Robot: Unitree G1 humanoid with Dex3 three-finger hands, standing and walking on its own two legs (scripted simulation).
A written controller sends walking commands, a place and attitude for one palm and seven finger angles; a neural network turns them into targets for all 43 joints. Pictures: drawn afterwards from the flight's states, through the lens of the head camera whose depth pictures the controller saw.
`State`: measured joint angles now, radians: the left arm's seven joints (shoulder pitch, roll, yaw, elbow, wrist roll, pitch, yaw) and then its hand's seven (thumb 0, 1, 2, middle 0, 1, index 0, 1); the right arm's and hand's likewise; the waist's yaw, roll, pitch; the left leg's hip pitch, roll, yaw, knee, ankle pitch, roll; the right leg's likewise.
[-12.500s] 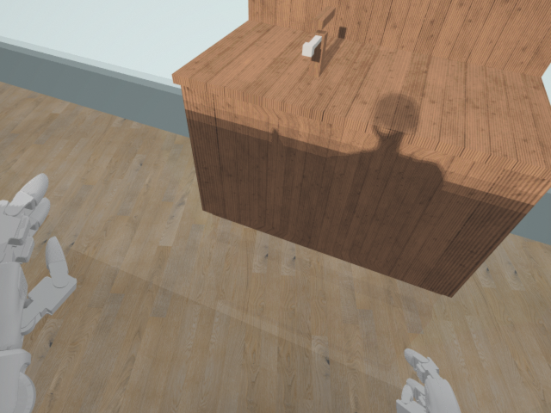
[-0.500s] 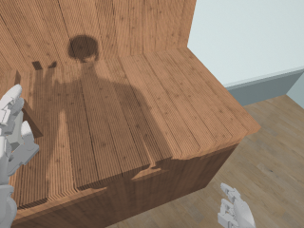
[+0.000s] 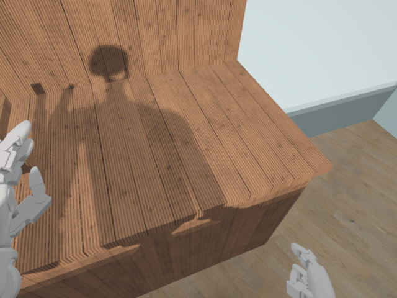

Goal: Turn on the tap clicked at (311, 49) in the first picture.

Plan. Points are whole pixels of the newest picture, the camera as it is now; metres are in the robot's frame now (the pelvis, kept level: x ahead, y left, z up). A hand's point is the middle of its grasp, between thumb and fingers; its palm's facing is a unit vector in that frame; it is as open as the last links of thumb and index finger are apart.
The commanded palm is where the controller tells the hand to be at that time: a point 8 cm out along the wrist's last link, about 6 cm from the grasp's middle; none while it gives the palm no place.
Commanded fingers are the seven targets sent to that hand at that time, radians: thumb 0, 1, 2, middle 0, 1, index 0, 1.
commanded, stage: look again from close up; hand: left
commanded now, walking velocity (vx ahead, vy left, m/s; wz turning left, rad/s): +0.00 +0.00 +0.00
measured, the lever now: (0, 193) +0.25 +0.37 +0.10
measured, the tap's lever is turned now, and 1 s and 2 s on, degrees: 0 0 0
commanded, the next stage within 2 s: shuffle to correct the standing spot in 0.30 s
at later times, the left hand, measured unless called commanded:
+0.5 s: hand (30, 205) +0.21 +0.27 +0.16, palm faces +0.39 -0.85 -0.35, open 7.4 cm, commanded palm +0.15 +0.30 +0.17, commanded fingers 0.00 0.90 0.90 -0.20 -0.30 -0.20 -0.30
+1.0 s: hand (12, 242) +0.15 +0.25 +0.17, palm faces +0.41 -0.81 -0.42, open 7.4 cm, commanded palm +0.09 +0.30 +0.17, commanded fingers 0.00 0.90 0.90 -0.20 -0.30 -0.20 -0.30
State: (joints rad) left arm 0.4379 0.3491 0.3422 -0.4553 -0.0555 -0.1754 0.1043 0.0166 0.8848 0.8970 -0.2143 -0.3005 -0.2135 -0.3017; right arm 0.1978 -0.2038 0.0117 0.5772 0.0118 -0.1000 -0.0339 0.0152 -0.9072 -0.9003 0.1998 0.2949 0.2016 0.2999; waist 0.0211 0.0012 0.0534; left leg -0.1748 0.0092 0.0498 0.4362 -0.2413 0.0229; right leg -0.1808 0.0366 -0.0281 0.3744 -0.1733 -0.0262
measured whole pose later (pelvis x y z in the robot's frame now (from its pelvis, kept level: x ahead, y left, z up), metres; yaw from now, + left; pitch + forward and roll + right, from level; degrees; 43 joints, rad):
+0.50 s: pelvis -0.01 +0.02 +0.00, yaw +0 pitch -2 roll -1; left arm 0.43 0.35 0.34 -0.46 -0.05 -0.17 0.11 0.02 0.89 0.90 -0.21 -0.30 -0.21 -0.30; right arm 0.20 -0.19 0.02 0.57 0.01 -0.11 -0.04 0.01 -0.91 -0.90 0.20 0.29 0.20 0.30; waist 0.03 -0.01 0.06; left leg -0.18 -0.01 0.06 0.43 -0.23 0.05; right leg -0.18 0.02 -0.02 0.36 -0.15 0.00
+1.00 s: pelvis -0.06 +0.01 -0.02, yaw +2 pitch +0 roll +0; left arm 0.43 0.37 0.40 -0.59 -0.05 -0.27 0.11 0.02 0.88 0.90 -0.21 -0.30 -0.21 -0.30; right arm 0.17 -0.20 0.00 0.57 0.00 -0.13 -0.03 0.01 -0.91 -0.90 0.20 0.30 0.20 0.30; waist 0.03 -0.01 0.13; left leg -0.46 -0.04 0.00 0.87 -0.43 0.01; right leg -0.42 -0.02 -0.05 0.64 -0.22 -0.02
